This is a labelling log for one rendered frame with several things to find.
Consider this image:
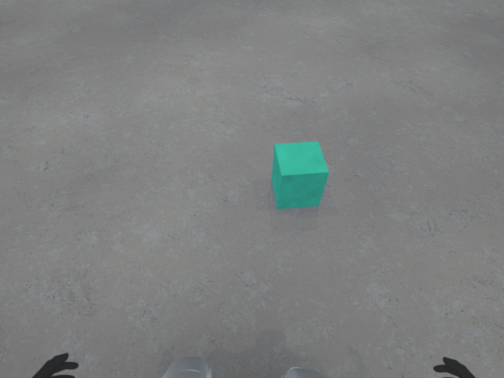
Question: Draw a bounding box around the carton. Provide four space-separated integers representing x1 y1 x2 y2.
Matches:
272 141 329 209

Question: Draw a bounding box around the left robot thigh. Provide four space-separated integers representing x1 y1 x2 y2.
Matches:
162 356 212 378

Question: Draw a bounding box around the right robot hand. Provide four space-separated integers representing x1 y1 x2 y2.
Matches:
433 357 476 378

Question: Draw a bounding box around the left robot hand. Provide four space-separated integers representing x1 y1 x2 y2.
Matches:
32 353 79 378

